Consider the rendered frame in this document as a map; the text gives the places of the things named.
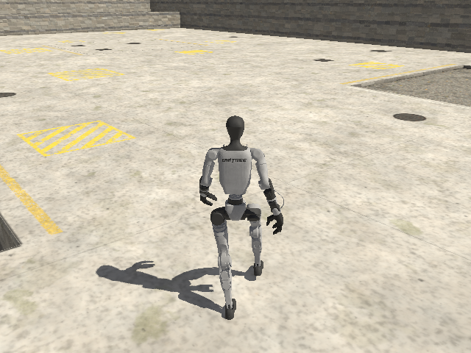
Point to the robot left upper arm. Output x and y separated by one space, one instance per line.
209 163

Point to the left robot hand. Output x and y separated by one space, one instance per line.
205 201

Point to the robot torso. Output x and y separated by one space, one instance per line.
234 176

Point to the robot right shin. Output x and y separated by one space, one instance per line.
257 247

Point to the right robot forearm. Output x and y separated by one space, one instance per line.
272 200

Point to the right robot hand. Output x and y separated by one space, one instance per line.
279 219

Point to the left robot forearm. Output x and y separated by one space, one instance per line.
203 190

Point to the robot right upper arm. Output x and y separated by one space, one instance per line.
261 166

